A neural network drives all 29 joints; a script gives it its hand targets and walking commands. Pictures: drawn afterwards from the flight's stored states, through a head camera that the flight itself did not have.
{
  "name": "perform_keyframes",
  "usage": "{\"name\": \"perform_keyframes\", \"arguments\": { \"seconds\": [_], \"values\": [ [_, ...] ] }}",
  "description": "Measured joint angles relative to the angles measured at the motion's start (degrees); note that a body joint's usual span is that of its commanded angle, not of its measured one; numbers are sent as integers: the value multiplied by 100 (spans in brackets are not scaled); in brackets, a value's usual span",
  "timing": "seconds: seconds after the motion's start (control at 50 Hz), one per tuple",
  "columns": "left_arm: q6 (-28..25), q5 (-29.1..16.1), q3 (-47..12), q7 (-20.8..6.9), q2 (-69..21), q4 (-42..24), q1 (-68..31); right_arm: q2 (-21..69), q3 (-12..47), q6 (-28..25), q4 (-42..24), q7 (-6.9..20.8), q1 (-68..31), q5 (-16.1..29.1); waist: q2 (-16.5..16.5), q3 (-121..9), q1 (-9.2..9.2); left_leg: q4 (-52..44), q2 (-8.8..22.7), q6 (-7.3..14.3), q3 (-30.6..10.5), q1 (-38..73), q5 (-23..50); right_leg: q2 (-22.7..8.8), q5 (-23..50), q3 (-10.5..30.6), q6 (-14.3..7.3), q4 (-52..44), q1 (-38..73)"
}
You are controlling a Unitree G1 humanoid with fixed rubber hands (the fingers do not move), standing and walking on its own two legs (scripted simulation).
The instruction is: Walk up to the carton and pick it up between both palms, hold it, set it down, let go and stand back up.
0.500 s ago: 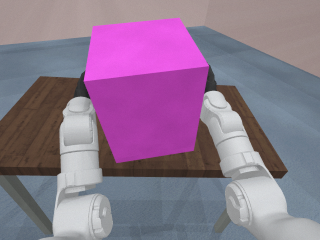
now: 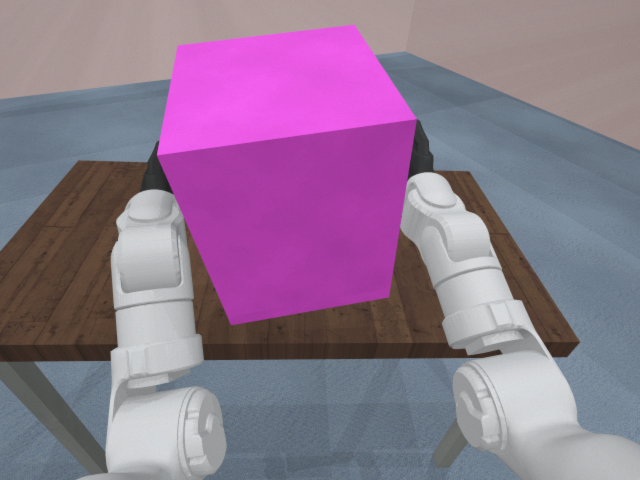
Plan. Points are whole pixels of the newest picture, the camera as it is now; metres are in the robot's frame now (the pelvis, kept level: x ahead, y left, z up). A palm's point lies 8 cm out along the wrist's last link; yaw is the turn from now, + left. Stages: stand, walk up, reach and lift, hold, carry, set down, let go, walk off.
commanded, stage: hold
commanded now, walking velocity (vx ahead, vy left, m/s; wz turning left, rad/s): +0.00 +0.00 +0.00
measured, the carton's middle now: (290, 180) +0.38 +0.02 +0.23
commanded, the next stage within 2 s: none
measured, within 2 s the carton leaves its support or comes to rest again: neither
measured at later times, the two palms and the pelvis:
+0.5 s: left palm (166, 198) +0.37 +0.16 +0.22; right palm (416, 179) +0.37 -0.14 +0.23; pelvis +0.00 +0.00 +0.00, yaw +0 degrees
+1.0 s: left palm (161, 199) +0.36 +0.16 +0.22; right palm (416, 176) +0.37 -0.13 +0.24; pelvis +0.00 -0.01 +0.00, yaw +0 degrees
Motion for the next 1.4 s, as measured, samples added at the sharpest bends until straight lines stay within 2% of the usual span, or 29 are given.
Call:
{"name": "perform_keyframes", "arguments": {
  "seconds": [0.1, 0.22, 0.48, 0.7, 1.02, 1.16, 1.28, 1.4],
  "values": [
    [47, 25, 25, -31, -25, -53, 67, -2, 59, 39, -8, -6, 42, 8, 27, 46, 6, -14, -3, 3, 11, 46, -12, -3, -12, 12, 5, -9, 41],
    [81, -50, -102, -33, 11, -447, 296, -31, 264, 35, -407, -122, 272, 168, 25, 81, -60, 91, 6, -8, -36, 40, -73, 8, -36, -32, 7, -3, 96],
    [67, 17, 8, 6, -42, 3, -28, -47, 31, 115, -64, -10, 27, 2, 112, 18, 47, 16, 11, 2, 51, -10, -24, 7, -33, 53, -8, 67, -52],
    [56, -94, 28, -41, 30, -113, 95, -40, 190, 155, -184, -151, 66, 131, 63, -20, -7, 25, 29, -39, -34, -20, -22, 31, -38, -29, -36, 29, -14],
    [154, -57, -51, -100, 46, -323, 187, -22, 204, 250, -407, -182, 169, 169, 58, -66, -30, 78, 34, -56, -67, -11, -59, 36, -69, -58, -47, 47, 23],
    [110, 36, 101, -162, 1, 46, 25, 46, 55, 282, -134, -141, 87, -4, 67, -92, 34, -1, 18, -37, -8, 19, -24, 16, -82, -2, -40, 97, -27],
    [54, -57, 0, -73, 51, -86, 33, -16, 97, 172, -186, -138, 34, 116, 110, -38, 48, 42, 35, -45, -17, -34, -30, 34, -49, -9, -44, 61, -40],
    [77, -24, 22, -94, 47, -28, 0, 4, 73, 199, -147, -130, 29, 48, 57, -82, 22, -4, 25, -50, -50, -62, -2, 28, -45, -41, -48, 33, -66]
  ]
}}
